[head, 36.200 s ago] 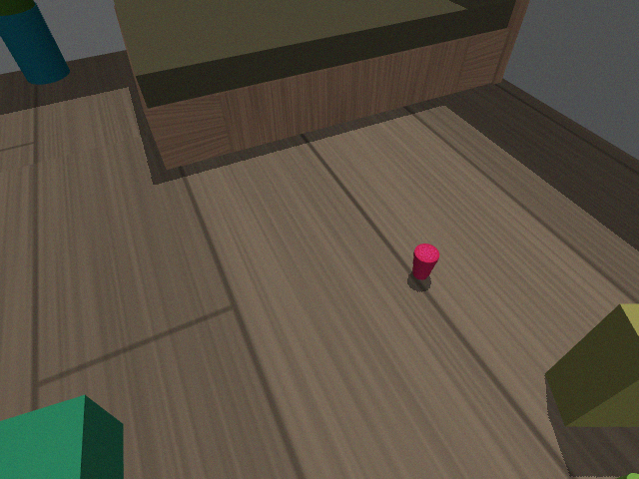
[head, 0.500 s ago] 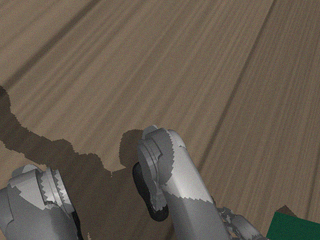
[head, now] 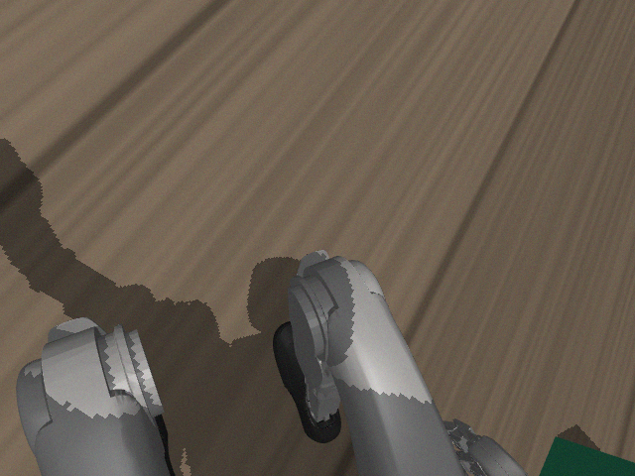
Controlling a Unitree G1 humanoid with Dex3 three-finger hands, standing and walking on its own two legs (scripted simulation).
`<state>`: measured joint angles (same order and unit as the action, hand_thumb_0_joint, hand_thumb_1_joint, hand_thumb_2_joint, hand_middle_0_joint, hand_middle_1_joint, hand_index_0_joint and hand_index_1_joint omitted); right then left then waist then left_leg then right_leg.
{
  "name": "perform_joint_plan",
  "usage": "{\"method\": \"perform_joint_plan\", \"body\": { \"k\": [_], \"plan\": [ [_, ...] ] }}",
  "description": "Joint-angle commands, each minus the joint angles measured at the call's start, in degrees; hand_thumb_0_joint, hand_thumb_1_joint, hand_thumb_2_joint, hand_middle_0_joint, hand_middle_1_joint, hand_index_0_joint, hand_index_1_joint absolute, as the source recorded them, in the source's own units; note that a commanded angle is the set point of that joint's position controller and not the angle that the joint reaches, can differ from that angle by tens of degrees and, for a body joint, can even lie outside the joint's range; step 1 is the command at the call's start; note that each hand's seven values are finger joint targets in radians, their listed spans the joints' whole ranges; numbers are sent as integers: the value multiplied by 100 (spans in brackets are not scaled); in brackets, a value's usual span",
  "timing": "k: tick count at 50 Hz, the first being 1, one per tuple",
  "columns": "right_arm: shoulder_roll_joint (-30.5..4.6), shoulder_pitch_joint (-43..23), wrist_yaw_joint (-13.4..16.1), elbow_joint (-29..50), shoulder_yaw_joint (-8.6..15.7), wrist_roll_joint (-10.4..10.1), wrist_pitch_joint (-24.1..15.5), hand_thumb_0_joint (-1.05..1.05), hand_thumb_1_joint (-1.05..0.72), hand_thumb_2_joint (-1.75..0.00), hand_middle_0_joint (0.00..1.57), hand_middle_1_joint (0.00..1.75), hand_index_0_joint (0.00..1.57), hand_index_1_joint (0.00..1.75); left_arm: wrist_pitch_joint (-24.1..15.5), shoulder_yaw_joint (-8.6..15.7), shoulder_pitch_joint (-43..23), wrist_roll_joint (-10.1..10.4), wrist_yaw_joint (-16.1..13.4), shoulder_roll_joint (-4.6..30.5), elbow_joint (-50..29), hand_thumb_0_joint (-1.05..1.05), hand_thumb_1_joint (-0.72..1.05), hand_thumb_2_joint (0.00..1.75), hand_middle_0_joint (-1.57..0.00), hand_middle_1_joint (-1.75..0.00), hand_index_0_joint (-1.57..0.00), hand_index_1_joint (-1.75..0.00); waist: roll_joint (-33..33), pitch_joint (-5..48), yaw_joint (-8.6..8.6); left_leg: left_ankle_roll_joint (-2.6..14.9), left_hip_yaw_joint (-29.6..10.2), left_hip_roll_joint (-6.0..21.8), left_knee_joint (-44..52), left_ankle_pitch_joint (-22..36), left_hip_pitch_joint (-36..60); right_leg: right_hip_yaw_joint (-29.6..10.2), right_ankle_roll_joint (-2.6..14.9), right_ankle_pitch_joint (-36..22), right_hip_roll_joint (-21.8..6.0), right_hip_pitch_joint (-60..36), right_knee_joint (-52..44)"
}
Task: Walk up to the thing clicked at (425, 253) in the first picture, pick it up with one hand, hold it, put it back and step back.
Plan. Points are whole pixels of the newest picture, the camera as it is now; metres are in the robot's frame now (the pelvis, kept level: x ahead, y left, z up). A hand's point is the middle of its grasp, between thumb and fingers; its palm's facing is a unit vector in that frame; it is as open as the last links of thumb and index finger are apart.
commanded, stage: go down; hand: left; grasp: from above
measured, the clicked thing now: out of the picture +0.49 +0.33 -0.25
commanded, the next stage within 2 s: withdraw in 0.02 s
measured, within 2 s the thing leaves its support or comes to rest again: neither
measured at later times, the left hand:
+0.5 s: hand out of the picture +0.43 +0.36 -0.02, palm faces -0.48 -0.11 -0.87, open 14.0 cm
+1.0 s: hand out of the picture +0.46 +0.36 -0.07, palm faces -0.37 -0.07 -0.93, open 13.9 cm
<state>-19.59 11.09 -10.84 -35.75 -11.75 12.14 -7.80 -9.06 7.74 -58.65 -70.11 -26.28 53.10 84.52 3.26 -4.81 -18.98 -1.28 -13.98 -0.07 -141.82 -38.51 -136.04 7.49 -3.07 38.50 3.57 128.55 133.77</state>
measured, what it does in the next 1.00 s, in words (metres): stands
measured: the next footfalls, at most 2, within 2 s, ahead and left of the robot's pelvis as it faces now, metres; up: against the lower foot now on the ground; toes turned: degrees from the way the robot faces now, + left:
none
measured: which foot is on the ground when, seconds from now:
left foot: down 0.00-1.00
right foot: down 0.00-1.00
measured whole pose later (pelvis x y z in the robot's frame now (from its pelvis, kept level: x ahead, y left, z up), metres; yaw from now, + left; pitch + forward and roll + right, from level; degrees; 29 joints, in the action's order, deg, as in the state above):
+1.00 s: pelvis -0.01 +0.00 +0.05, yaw +6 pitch +36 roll -9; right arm -14.4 12.8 -6.1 -38.7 -3.7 4.9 1.6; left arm -7.6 4.8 -57.8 -70.1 -13.6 45.3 72.9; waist -1.7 4.4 -14.8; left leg 0.4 -6.9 -0.2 -129.9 -35.6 -130.9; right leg 2.1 -3.4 37.8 1.2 124.9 125.9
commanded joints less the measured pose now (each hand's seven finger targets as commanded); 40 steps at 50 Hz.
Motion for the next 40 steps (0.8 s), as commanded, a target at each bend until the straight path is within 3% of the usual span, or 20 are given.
{"method": "perform_joint_plan", "body": {
  "k": [1, 3, 6, 8, 11, 15, 18, 21, 25, 26, 28, 32, 34, 39, 40],
  "plan": [
    [-1614, 1003, 37, -47, 816, -226, 120, 0, -93, -91, 20, 30, 20, 30, 243, 123, -1675, 66, -66, 1359, -1774, 0, -47, 96, -17, -115, -20, -112, -3256, 4777, 205, 105, 800, 73, 1574, 1214, 3706, 477, 605, -1423, 73, -1793, -1254],
    [-1570, 1023, 22, -86, 957, -338, 205, 0, -92, -90, 20, 30, 20, 30, 394, 112, -1600, 161, 70, 1265, -2163, 0, -50, 94, -6, -113, -9, -110, -3407, 5248, 345, 109, 883, 59, 1647, 1533, 4051, 398, 593, -1660, 48, -1860, -1291],
    [-1471, 1111, 18, -160, 1124, -519, 410, 0, -92, -90, 20, 30, 20, 30, 605, -82, -1695, 238, 392, 955, -2555, 0, -50, 104, -7, -114, -8, -113, -3350, 5351, 375, 123, 917, 30, 1911, 1640, 4242, 324, 629, -1701, 29, -1858, -1456],
    [-1384, 1176, 60, -140, 1232, -602, 545, 0, -91, -90, 20, 30, 20, 30, 681, -173, -1660, 297, 664, 837, -2719, 0, -53, 101, -8, -98, -7, -99, -3044, 5456, 424, 176, 999, 14, 2048, 1539, 4224, 222, 626, -1657, 43, -2153, -1736],
    [-1303, 1200, 165, -84, 1383, -702, 758, 0, -91, -90, 20, 30, 20, 30, 731, -364, -1453, 431, 1184, 480, -3172, 0, -52, 101, -9, -97, -8, -98, -2845, 5406, 534, 168, 1019, -38, 2378, 1529, 4394, 147, 670, -1524, -14, -2280, -2028],
    [-1111, 1204, 321, 39, 1470, -796, 1029, 0, -91, -90, 20, 30, 20, 30, 725, -540, -819, 605, 1860, 126, -2988, 0, -51, 100, -9, -98, -8, -98, -1965, 4854, 556, 254, 1034, -50, 2714, 1354, 4150, 9, 632, -1327, -52, -2513, -2452],
    [-1018, 1092, 437, 136, 1419, -813, 1145, 0, -91, -90, 20, 30, 20, 30, 639, -573, -744, 761, 2096, 61, -2847, 0, -52, 100, -8, -98, -7, -99, -1316, 4312, 545, 322, 1113, -72, 2774, 1192, 3737, -83, 623, -1164, -75, -2701, -2749],
    [-943, 1015, 553, 146, 1341, -832, 1169, 0, -91, -90, 20, 30, 20, 30, 418, -649, -948, 804, 2211, -16, -2847, 0, -51, 100, -8, -98, -8, -98, -1113, 4181, 523, 349, 1148, -76, 2809, 1096, 3618, -153, 588, -1073, -109, -2715, -2853],
    [-932, 918, 655, 166, 1293, -833, 1133, 0, -90, -90, 20, 30, 20, 30, 93, -680, -1298, 730, 2134, 30, -2681, 0, -51, 99, -8, -98, -8, -98, -1218, 4095, 525, 309, 1144, -52, 2953, 646, 3729, -163, 599, -636, -112, -2511, -2895],
    [-877, 922, 664, 144, 1263, -817, 1109, 0, -90, -90, 20, 30, 20, 30, 18, -763, -1396, 711, 2079, -93, -2552, 0, -50, 99, -8, -99, -8, -98, -1318, 4086, 459, 304, 1156, -37, 2964, 585, 3735, -168, 572, -640, -103, -2494, -2846],
    [-922, 893, 696, 112, 1231, -811, 1063, 0, -90, -90, 20, 30, 20, 30, -94, -750, -1456, 588, 1888, -4, -2297, 0, -50, 99, -8, -99, -8, -99, -1434, 4101, 505, 275, 1087, -27, 2999, 470, 3843, -125, 585, -576, -102, -2270, -2743],
    [-924, 923, 697, -62, 1154, -751, 953, 0, -90, -90, 20, 30, 20, 30, -249, -792, -1861, 313, 1436, 20, -1803, 0, -50, 98, -8, -99, -8, -98, -1723, 4150, 374, 269, 1046, -26, 2945, 415, 3820, -77, 552, -691, -115, -2036, -2462],
    [-971, 1001, 684, -106, 1126, -705, 907, 0, -90, -90, 20, 30, 20, 30, -269, -675, -2099, 136, 1209, 265, -1668, 0, -50, 98, -8, -100, -8, -99, -1818, 4365, 343, 264, 1063, -44, 2837, 581, 3882, -44, 547, -833, -109, -2051, -2366],
    [-1129, 1075, 594, -108, 1131, -624, 793, 0, -90, -90, 20, 30, 20, 30, -158, -110, -2421, -130, 784, 1030, -1605, 0, -50, 98, -8, -99, -9, -99, -2552, 5098, 481, 194, 1007, -53, 2711, 1032, 4455, 57, 539, -1170, -178, -1961, -1943],
    [-1130, 1101, 588, -73, 1138, -625, 786, 0, -89, -89, 20, 30, 20, 30, -122, -20, -2518, -138, 733, 1136, -1779, 0, -42, 90, -16, -91, -17, -91, -2713, 5356, 492, 189, 1014, -50, 2732, 1097, 4622, 72, 535, -1228, -176, -2014, -1921]
  ]
}}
